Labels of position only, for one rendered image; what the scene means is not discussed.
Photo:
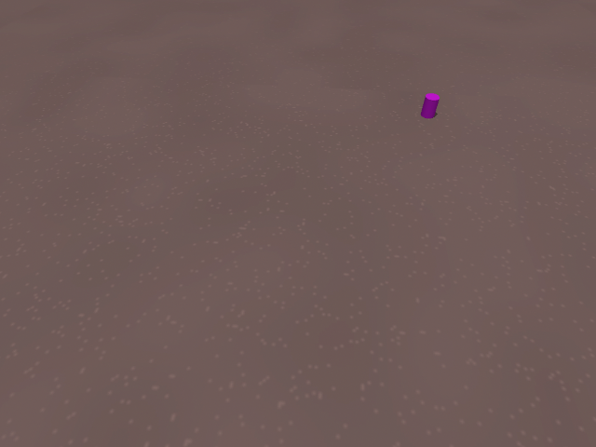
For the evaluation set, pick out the can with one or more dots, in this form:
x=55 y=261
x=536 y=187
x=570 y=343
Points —
x=430 y=105

